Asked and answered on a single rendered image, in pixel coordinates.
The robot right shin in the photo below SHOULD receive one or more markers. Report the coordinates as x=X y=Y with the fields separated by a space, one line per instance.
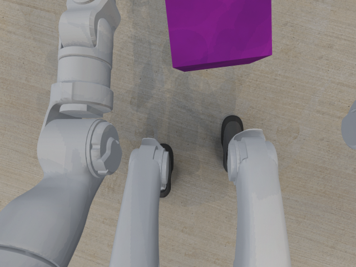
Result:
x=255 y=132

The robot shin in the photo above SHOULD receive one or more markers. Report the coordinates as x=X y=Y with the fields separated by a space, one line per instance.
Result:
x=255 y=132
x=146 y=141

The robot left shin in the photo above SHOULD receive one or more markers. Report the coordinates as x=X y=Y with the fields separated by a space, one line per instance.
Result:
x=146 y=141

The robot left upper arm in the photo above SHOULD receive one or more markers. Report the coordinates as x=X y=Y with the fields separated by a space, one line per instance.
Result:
x=42 y=227

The carton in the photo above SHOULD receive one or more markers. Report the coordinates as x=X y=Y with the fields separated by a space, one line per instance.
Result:
x=208 y=34

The robot right upper arm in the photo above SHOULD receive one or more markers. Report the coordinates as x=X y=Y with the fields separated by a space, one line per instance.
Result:
x=348 y=127

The robot left forearm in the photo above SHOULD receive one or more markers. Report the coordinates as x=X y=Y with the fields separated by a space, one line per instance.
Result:
x=85 y=50

